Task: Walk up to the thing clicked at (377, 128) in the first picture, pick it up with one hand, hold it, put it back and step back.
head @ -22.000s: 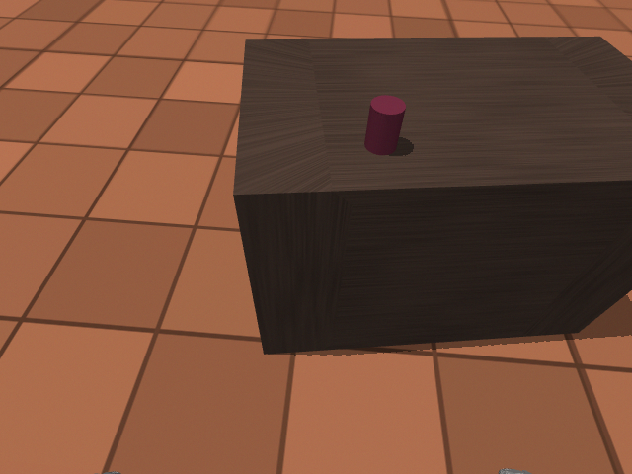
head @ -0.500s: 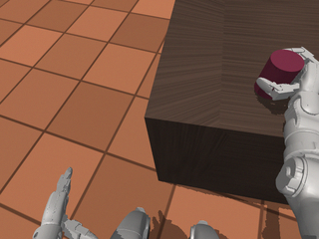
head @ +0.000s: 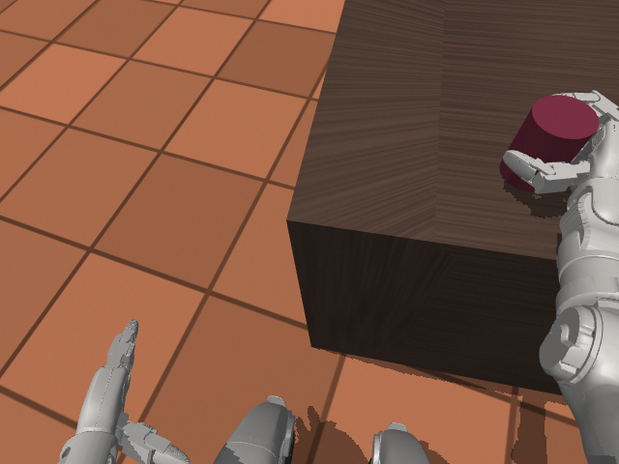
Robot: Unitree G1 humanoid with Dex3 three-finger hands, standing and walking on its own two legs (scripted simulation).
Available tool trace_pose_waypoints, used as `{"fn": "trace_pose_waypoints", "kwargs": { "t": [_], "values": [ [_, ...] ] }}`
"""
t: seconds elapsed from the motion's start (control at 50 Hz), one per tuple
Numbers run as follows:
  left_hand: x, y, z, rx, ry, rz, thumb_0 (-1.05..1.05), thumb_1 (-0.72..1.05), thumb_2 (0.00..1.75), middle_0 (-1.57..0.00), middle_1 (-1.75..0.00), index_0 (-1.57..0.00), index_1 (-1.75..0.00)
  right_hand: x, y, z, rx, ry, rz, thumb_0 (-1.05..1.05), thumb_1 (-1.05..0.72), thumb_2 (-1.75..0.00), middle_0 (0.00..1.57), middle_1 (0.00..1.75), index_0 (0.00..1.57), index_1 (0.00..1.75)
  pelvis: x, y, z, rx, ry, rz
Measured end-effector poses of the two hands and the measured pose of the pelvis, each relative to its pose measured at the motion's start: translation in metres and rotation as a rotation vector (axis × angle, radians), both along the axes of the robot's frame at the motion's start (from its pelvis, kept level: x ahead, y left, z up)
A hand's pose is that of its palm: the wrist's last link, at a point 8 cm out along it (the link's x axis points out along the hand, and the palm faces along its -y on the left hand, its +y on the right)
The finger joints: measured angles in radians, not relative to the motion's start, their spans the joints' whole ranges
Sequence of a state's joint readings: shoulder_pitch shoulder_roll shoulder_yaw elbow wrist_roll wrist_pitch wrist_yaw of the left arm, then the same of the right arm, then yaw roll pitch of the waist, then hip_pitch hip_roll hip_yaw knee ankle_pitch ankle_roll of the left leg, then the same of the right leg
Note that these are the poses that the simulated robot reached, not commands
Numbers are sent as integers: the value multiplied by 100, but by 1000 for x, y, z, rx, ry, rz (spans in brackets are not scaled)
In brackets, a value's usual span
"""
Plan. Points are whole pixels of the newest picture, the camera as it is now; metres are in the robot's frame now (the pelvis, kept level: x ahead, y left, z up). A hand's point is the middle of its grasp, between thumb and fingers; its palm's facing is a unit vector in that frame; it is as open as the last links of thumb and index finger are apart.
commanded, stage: open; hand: right
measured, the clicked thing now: (543, 146) +0.50 -0.21 +0.09
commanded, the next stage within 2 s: withdraw in 0.42 s
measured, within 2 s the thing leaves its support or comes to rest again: neither
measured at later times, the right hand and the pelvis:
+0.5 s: hand (550, 142) +0.51 -0.22 +0.09, palm faces +0.22 +0.98 +0.01, open 15.3 cm; pelvis +0.00 +0.00 +0.00, yaw +0 degrees
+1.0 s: hand out of the picture +0.51 -0.28 +0.23, palm faces +0.25 +0.97 -0.03, open 17.5 cm; pelvis +0.02 -0.01 +0.03, yaw +0 degrees
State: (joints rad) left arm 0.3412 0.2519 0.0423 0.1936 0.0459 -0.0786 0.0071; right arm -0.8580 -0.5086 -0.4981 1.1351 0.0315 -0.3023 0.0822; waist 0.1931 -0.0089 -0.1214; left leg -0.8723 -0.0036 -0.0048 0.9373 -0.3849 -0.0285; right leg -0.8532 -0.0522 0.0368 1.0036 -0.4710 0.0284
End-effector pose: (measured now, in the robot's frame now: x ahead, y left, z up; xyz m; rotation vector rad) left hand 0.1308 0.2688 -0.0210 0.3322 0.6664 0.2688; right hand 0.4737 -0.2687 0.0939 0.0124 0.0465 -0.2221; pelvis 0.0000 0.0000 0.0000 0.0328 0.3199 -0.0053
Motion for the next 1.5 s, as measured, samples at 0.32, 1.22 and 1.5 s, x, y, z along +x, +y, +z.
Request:
{"fn": "trace_pose_waypoints", "kwargs": {
  "t": [0.32,1.22,1.5],
  "values": [
    [-8,-3,0,10,2,0,-1,-53,6,-6,-5,-6,-5,1,-1,1,1,-2,2,-1,52,-37,75,59,77,59,-6,-2,-2,3,2,2],
    [20,-33,0,-189,94,-74,-1,-51,5,-6,-5,-6,-5,-57,-119,113,-231,127,-228,-1,57,-4,6,6,7,6,24,-3,38,-17,-130,-4],
    [61,-22,21,-161,-51,-57,-1,-52,7,-6,-5,-6,-5,-135,-107,123,-395,-19,-241,-1,54,-5,6,5,5,5,38,-9,45,-11,-204,-12]
  ]
}}
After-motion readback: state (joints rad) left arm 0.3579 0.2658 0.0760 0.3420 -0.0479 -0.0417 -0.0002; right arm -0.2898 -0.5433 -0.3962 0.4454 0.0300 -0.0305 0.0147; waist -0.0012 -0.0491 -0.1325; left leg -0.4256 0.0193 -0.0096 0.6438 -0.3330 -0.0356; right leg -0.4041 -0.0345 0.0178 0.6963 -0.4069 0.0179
